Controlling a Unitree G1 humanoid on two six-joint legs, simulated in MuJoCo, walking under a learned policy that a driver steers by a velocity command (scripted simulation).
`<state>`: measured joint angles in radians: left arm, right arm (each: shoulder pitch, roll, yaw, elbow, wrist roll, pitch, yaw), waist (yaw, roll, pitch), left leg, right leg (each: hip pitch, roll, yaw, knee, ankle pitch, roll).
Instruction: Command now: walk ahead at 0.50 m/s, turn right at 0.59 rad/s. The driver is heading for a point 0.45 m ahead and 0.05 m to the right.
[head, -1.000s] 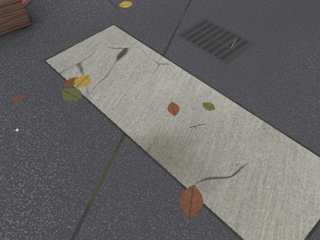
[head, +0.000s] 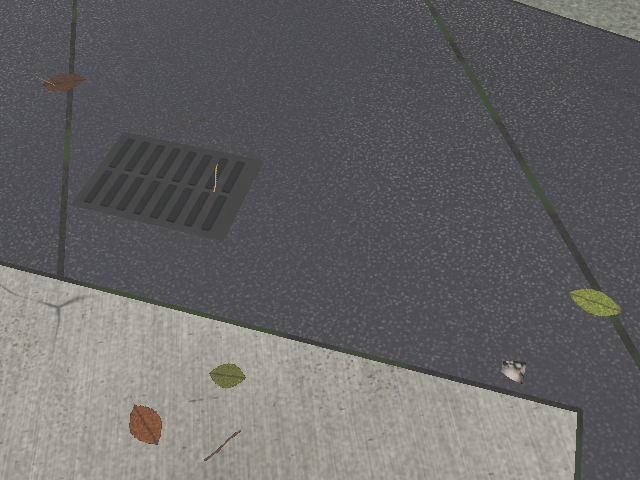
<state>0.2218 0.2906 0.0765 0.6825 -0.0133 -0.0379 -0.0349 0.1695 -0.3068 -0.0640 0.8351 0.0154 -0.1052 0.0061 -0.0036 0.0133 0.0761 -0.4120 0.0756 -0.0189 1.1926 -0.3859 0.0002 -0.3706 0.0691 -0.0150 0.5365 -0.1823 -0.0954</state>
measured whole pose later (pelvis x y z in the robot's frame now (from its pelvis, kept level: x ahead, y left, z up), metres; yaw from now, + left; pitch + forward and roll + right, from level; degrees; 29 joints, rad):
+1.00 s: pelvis +0.38 -0.01 +0.00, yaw -18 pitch +0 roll +1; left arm 0.11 0.23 0.04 0.68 0.01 0.01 0.00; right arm 0.16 -0.27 -0.01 0.91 -0.01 -0.01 0.00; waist -0.03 0.01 0.02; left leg -0.14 0.03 0.04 0.49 -0.35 -0.03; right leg -0.30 0.02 0.03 0.54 -0.24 -0.02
